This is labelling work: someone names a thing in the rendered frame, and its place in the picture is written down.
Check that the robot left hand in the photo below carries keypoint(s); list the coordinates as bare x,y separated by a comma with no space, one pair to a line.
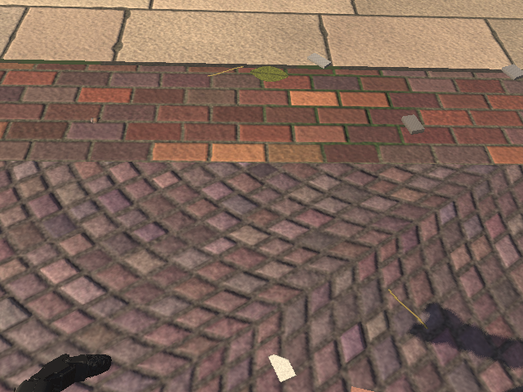
63,371

